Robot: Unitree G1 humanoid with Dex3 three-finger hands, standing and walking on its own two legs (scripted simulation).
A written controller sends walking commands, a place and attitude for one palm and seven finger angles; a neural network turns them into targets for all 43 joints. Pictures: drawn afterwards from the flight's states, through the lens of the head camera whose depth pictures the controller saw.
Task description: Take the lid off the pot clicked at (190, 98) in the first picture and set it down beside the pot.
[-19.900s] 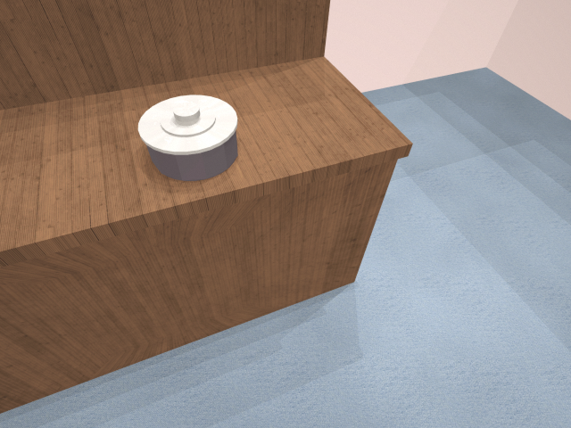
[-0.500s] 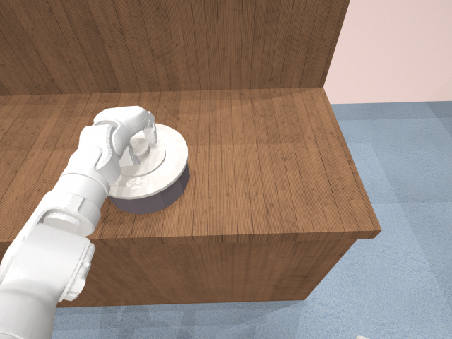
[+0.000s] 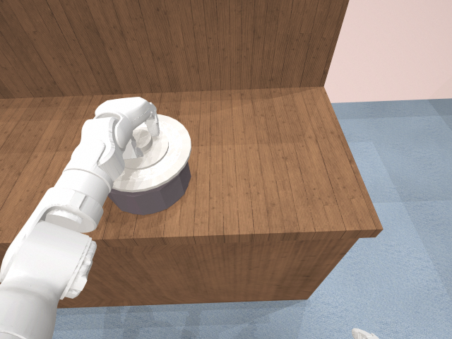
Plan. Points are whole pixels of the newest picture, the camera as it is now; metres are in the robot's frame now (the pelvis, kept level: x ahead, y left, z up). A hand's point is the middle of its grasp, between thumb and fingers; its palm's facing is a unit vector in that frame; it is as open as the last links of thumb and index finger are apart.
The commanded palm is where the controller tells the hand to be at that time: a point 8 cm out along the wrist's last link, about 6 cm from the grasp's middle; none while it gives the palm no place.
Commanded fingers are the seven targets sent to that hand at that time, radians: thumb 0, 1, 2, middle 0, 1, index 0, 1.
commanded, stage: lift the lid straight up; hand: left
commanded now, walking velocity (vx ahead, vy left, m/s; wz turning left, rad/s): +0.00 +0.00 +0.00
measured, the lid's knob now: (138, 141) +0.48 +0.17 +0.08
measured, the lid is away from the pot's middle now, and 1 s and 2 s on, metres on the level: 0.01 0.01 0.06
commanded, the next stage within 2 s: move the lid sideways beside the pot in 1.46 s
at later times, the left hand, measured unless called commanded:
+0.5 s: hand (123, 126) +0.45 +0.18 +0.15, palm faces -0.32 -0.05 -0.95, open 8.1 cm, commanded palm +0.44 +0.17 +0.23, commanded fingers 0.00 0.59 1.01 -0.76 -1.07 -0.80 -1.08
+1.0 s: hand (116, 103) +0.46 +0.17 +0.19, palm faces -0.29 -0.05 -0.96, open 8.1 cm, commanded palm +0.44 +0.18 +0.27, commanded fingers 0.00 0.59 1.01 -0.76 -1.07 -0.80 -1.08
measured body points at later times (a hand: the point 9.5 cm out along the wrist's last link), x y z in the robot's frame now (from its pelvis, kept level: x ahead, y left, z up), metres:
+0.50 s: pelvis +0.00 +0.00 +0.00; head +0.03 -0.02 +0.45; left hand +0.46 +0.18 +0.20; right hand +0.11 -0.27 -0.12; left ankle -0.01 +0.10 -0.74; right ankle -0.02 -0.13 -0.74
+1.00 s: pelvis -0.01 +0.00 +0.00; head +0.02 -0.02 +0.45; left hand +0.47 +0.18 +0.24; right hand +0.09 -0.26 -0.12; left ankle -0.01 +0.10 -0.74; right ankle -0.02 -0.13 -0.74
